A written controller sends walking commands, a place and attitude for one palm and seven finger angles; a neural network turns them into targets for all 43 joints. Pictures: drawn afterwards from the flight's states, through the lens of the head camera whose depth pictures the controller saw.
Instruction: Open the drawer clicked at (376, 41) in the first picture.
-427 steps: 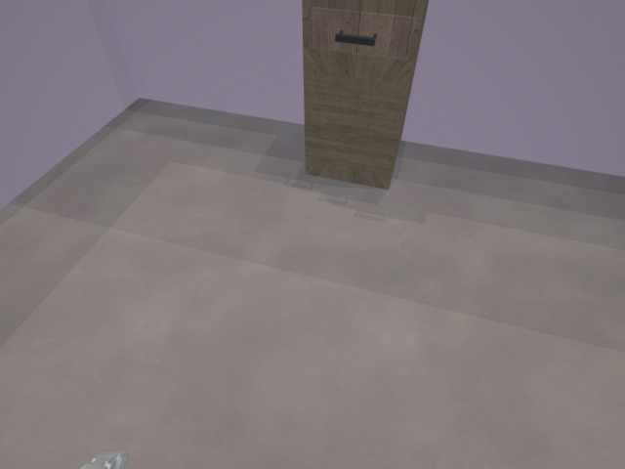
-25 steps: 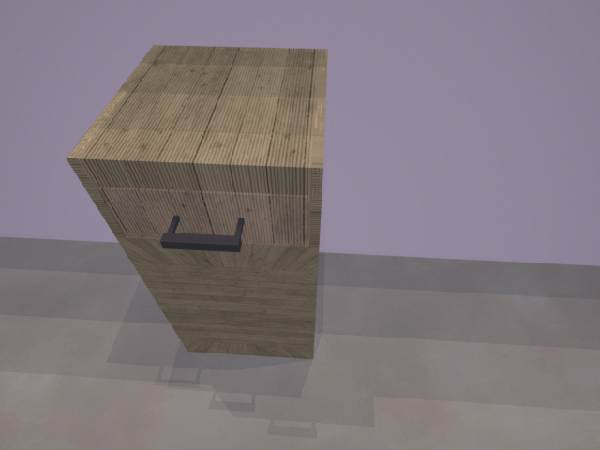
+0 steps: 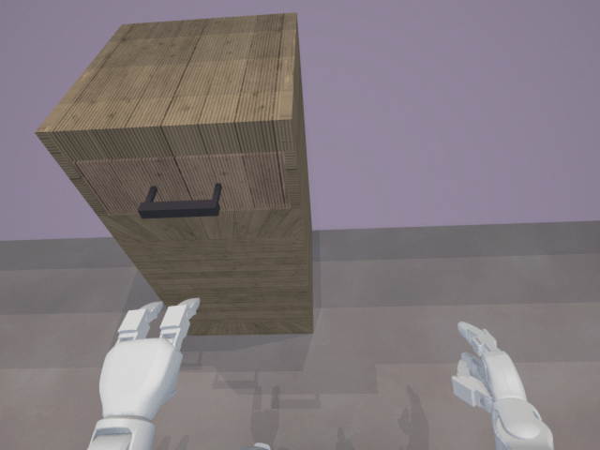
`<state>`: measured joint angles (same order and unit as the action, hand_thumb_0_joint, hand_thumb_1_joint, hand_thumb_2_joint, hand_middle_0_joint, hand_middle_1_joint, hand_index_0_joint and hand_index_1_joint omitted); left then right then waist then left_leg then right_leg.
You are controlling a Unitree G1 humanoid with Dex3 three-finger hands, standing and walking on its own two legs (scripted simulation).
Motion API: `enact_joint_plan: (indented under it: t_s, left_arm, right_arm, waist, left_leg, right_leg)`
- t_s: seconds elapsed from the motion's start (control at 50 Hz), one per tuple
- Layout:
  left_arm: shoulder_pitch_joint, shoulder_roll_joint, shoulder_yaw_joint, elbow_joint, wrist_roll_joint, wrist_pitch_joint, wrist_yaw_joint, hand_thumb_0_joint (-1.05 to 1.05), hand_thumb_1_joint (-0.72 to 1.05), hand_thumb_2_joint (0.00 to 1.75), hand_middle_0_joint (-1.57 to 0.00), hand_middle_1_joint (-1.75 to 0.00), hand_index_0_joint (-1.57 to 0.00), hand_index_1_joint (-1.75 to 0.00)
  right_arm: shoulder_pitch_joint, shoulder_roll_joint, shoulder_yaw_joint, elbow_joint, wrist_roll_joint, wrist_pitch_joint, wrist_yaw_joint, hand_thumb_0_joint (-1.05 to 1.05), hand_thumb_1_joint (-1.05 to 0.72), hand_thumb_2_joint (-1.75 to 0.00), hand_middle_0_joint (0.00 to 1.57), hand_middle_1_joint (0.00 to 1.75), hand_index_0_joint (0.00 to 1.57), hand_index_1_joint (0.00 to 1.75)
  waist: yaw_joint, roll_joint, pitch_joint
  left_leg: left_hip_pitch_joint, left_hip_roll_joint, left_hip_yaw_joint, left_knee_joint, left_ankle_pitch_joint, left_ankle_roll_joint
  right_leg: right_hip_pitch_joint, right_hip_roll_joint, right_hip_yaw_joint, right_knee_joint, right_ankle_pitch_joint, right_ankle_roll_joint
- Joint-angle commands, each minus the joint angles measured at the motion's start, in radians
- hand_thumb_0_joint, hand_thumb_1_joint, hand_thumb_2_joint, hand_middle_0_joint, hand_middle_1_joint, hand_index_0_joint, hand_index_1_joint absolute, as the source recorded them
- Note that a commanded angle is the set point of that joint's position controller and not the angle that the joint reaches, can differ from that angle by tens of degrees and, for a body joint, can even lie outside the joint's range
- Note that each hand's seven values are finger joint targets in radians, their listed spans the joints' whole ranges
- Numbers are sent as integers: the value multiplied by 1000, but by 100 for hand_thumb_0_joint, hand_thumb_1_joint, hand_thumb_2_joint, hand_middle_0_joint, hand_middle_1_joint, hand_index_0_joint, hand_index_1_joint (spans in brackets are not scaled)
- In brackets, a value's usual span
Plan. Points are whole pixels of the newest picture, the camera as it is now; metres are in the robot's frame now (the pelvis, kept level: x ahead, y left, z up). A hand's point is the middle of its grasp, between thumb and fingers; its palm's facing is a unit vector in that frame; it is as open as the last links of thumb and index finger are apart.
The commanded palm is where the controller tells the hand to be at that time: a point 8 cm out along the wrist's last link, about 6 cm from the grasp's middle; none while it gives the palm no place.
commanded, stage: raise the hand with hooked fingers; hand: left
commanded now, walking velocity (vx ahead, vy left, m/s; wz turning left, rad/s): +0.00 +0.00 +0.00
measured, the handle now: (182, 199) +0.52 +0.30 -0.01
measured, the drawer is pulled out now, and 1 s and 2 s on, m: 0.00 0.00 0.00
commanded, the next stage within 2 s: move the hooked fingers above the handle in 1.50 s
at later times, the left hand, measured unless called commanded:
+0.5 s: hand (125, 328) +0.24 +0.27 +0.04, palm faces +0.04 -0.11 -0.99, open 11.4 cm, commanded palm +0.22 +0.27 +0.10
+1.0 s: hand (92, 258) +0.30 +0.31 +0.11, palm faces +0.08 -0.07 -0.99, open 13.7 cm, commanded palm +0.28 +0.31 +0.17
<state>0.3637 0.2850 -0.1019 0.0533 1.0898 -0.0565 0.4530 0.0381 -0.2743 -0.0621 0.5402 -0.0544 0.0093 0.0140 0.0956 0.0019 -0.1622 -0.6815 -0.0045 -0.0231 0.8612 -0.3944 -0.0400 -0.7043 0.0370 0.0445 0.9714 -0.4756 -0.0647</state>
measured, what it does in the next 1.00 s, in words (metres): shifts its weight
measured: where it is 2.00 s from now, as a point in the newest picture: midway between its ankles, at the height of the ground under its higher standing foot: outside the picture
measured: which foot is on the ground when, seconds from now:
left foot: down 0.00-1.00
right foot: down 0.00-1.00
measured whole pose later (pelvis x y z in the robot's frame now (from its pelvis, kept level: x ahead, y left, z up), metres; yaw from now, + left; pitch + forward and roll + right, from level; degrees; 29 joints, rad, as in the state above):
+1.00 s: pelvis +0.01 +0.06 +0.04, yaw +2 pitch +3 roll +0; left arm -0.05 0.40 -0.12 0.08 0.99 0.17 0.16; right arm 0.10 -0.21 0.02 0.60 -0.01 0.10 -0.04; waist 0.09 0.07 -0.04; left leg -0.34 -0.05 -0.05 0.60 -0.30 0.02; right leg -0.30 -0.02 0.03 0.60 -0.34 0.02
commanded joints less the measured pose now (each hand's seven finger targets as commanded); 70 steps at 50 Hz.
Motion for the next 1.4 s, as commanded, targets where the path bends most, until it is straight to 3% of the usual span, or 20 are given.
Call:
enact_joint_plan:
  t_s: [0.0, 0.06, 0.14, 0.24, 0.3, 0.38, 0.44, 0.5, 0.56, 0.62, 0.78, 0.8, 0.86, 0.92, 0.98, 1.02, 1.08, 1.16, 1.3, 1.38]
  left_arm:
    - [-160, 185, 156, -206, -1, 87, 120, 0, 41, 69, -24, -62, -24, -62]
    - [-332, 208, 133, -202, -4, 116, 132, 0, 34, 66, -24, -66, -24, -66]
    - [-395, 210, 93, -177, -38, 135, 58, 0, 25, 62, -25, -72, -25, -72]
    - [-289, 180, 73, -104, -81, 144, -56, 0, 13, 57, -25, -80, -25, -80]
    - [-243, 199, 99, -109, -80, 134, -87, 0, 6, 54, -26, -84, -26, -84]
    - [-257, 214, 136, -153, -62, 119, -71, 0, -3, 50, -27, -90, -27, -90]
    - [-300, 231, 160, -194, -53, 126, -42, 0, -10, 47, -27, -94, -27, -94]
    - [-337, 198, 120, -210, -53, 147, -30, 0, -17, 44, -28, -99, -28, -99]
    - [-396, 212, 112, -215, -65, 178, -51, 0, -24, 41, -28, -103, -28, -103]
    - [-439, 204, 78, -208, -72, 202, -91, 0, -31, 38, -29, -108, -29, -108]
    - [-569, 247, 84, -201, -73, 216, -189, 0, -50, 30, -30, -120, -30, -120]
    - [-581, 255, 90, -194, -70, 215, -197, 0, -50, 30, -30, -120, -30, -120]
    - [-629, 273, 98, -201, -77, 213, -222, 0, -50, 30, -30, -120, -30, -120]
    - [-661, 283, 100, -162, -84, 217, -253, 0, -50, 30, -30, -120, -30, -120]
    - [-729, 312, 109, -178, -93, 203, -281, 0, -50, 30, -30, -120, -30, -120]
    - [-738, 329, 119, -184, -100, 193, -295, 0, -50, 30, -30, -120, -30, -120]
    - [-759, 342, 129, -155, -120, 182, -319, 0, -50, 30, -30, -120, -30, -120]
    - [-663, 320, 127, -115, -146, 171, -351, 0, -50, 30, -30, -120, -30, -120]
    - [-682, 372, 187, -214, -136, 112, -300, 0, -50, 30, -30, -120, -30, -120]
    - [-695, 366, 188, -188, -129, 124, -253, 0, -50, 30, -30, -120, -30, -120]
  right_arm:
    - [-80, -24, -3, -161, 15, 24, -38, 0, -90, -90, 20, 30, 20, 30]
    - [-94, -20, 9, -140, 12, 22, -73, 0, -90, -90, 20, 30, 20, 30]
    - [-103, -24, 24, -119, 9, 3, -95, 0, -90, -90, 20, 30, 20, 30]
    - [-72, -30, 35, -104, 15, -11, -95, 0, -90, -90, 20, 30, 20, 30]
    - [-53, -35, 34, -102, 16, -14, -87, 0, -90, -90, 20, 30, 20, 30]
    - [-35, -36, 23, -107, 13, -17, -74, 0, -90, -90, 20, 30, 20, 30]
    - [-34, -46, 13, -107, 10, -10, -64, 0, -90, -90, 20, 30, 20, 30]
    - [-31, -50, 3, -100, 15, -4, -55, 0, -90, -90, 20, 30, 20, 30]
    - [-35, -60, 2, -95, 21, 5, -55, 0, -90, -90, 20, 30, 20, 30]
    - [-41, -60, 4, -90, 27, 15, -58, 0, -90, -90, 20, 30, 20, 30]
    - [-41, -56, 22, -87, 34, 38, -62, 0, -90, -90, 20, 30, 20, 30]
    - [-42, -54, 23, -83, 34, 41, -62, 0, -90, -90, 20, 30, 20, 30]
    - [-44, -54, 29, -84, 38, 46, -61, 0, -90, -90, 20, 30, 20, 30]
    - [-43, -56, 32, -74, 41, 53, -63, 0, -90, -90, 20, 30, 20, 30]
    - [-41, -60, 33, -71, 42, 55, -66, 0, -90, -90, 20, 30, 20, 30]
    - [-38, -60, 32, -71, 42, 54, -68, 0, -90, -90, 20, 30, 20, 30]
    - [-30, -65, 31, -61, 47, 55, -70, 0, -90, -90, 20, 30, 20, 30]
    - [-17, -73, 26, -70, 52, 57, -61, 0, -90, -90, 20, 30, 20, 30]
    - [-20, -74, 15, -76, 48, 50, -58, 0, -90, -90, 20, 30, 20, 30]
    - [-23, -71, 10, -61, 55, 51, -58, 0, -90, -90, 20, 30, 20, 30]
  waist:
    - [-6, -45, -156]
    - [-53, -56, -129]
    - [-76, -24, -137]
    - [-46, -30, -111]
    - [-27, -58, -76]
    - [-10, -36, -93]
    - [-14, -7, -130]
    - [-26, 44, -126]
    - [-31, 14, -121]
    - [-33, 35, -105]
    - [-24, 58, -87]
    - [-26, 37, -88]
    - [-24, 75, -99]
    - [-31, 28, -79]
    - [-33, 48, -109]
    - [-29, 63, -137]
    - [-37, 36, -113]
    - [-26, -22, -91]
    - [-14, 25, -143]
    - [-21, 34, -132]
  left_leg:
    - [29, -91, 43, -4, 95, 74]
    - [61, -83, 29, 0, 54, 83]
    - [141, -69, 21, -49, 69, 89]
    - [191, -59, 19, -133, 130, 84]
    - [209, -55, 24, -174, 153, 80]
    - [249, -51, 27, -204, 194, 76]
    - [287, -47, 19, -213, 234, 74]
    - [338, -39, 16, -226, 260, 71]
    - [358, -33, 4, -248, 276, 69]
    - [391, -28, -2, -271, 286, 67]
    - [452, -19, -18, -336, 329, 56]
    - [459, -19, -15, -335, 355, 57]
    - [481, -21, -17, -348, 388, 54]
    - [481, -21, -12, -359, 405, 54]
    - [505, -25, -14, -368, 413, 55]
    - [522, -31, -11, -362, 455, 58]
    - [510, -34, -5, -368, 450, 62]
    - [478, -39, 6, -372, 452, 68]
    - [478, -51, 17, -352, 460, 72]
    - [465, -56, 21, -346, 433, 70]
  right_leg:
    - [184, -42, 187, -272, 161, 14]
    - [159, -43, 184, -314, 90, 22]
    - [183, -43, 129, -340, 121, 36]
    - [260, -42, 57, -355, 207, 43]
    - [282, -40, 26, -368, 226, 43]
    - [302, -32, -15, -351, 258, 35]
    - [309, -21, -40, -330, 287, 26]
    - [286, -17, -64, -325, 295, 21]
    - [300, -14, -73, -333, 296, 22]
    - [306, -13, -78, -351, 294, 21]
    - [369, -8, -86, -399, 300, 17]
    - [379, -6, -85, -405, 325, 17]
    - [409, -8, -85, -420, 348, 16]
    - [424, -5, -87, -438, 378, 20]
    - [451, -6, -84, -452, 383, 21]
    - [474, -8, -80, -455, 427, 21]
    - [485, -8, -80, -471, 444, 25]
    - [511, -12, -78, -478, 485, 31]
    - [525, -19, -59, -466, 529, 31]
    - [503, -17, -59, -462, 503, 31]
